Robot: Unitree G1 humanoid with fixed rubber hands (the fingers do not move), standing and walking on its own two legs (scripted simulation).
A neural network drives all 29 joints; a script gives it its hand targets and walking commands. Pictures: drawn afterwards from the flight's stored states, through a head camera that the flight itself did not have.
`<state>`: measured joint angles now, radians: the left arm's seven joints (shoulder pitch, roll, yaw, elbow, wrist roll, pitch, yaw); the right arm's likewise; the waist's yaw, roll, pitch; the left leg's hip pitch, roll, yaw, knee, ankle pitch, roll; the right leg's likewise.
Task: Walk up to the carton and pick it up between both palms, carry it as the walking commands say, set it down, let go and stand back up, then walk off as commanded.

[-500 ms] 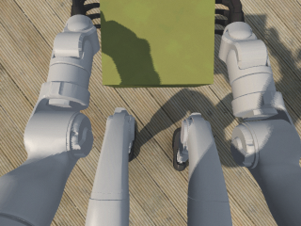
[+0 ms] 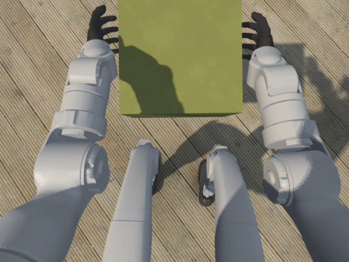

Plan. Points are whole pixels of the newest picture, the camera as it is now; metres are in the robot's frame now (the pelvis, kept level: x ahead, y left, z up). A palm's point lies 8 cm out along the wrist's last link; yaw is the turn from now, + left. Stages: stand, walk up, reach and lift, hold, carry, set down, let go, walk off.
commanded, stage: reach and lift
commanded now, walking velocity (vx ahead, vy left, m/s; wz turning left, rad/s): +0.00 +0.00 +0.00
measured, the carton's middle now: (179, 60) +0.52 +0.02 -0.10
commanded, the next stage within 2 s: none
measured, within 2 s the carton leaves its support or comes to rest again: neither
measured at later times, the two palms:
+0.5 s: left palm (81, 39) +0.48 +0.17 +0.05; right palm (279, 49) +0.47 -0.14 +0.04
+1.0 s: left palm out of the picture +0.45 +0.18 +0.17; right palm (340, 13) +0.44 -0.14 +0.17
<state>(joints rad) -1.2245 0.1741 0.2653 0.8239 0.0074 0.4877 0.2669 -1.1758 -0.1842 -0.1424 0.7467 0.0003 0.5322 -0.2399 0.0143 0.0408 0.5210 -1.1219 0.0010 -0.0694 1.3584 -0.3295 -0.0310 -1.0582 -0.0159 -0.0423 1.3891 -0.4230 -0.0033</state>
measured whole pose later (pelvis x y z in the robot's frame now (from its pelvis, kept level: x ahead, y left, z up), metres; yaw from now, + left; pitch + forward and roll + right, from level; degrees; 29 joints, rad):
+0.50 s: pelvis +0.01 +0.00 +0.06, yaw +1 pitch -1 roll -2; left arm -1.10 0.13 0.26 0.81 0.03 0.49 0.26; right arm -1.04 -0.15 -0.14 0.73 -0.01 0.53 -0.24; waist 0.00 0.04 0.51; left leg -0.83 0.00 -0.07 1.08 -0.25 -0.02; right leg -0.76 -0.02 -0.04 1.10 -0.33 0.00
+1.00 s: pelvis +0.06 +0.01 +0.11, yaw +1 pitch +4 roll -2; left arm -0.82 0.02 0.37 0.90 0.22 0.51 0.15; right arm -0.74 0.01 -0.33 0.81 -0.18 0.54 -0.15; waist -0.01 0.01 -0.03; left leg -0.67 0.00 -0.07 0.80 -0.21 -0.01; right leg -0.60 -0.02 -0.04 0.81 -0.28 0.01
